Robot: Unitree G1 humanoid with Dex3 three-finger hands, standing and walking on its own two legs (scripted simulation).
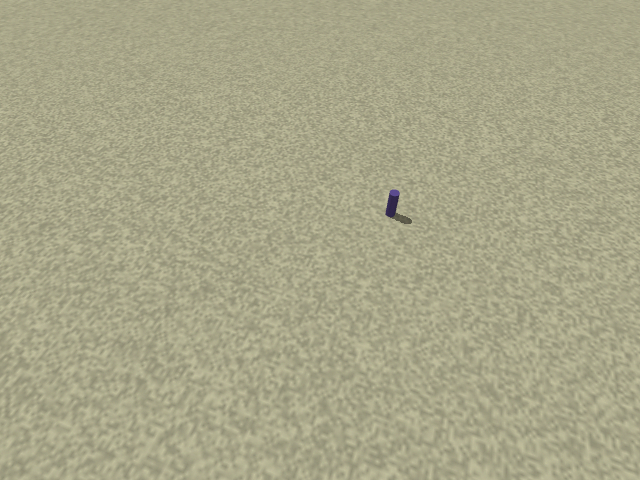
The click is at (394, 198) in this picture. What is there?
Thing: slim round
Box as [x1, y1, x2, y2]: [385, 189, 399, 216]
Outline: 394,189 391,190 389,193 385,213 388,216 394,215 399,192
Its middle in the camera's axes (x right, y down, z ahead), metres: +0.33 -0.16 +1.69
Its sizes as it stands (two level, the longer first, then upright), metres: 0.042 0.042 0.128
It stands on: the floor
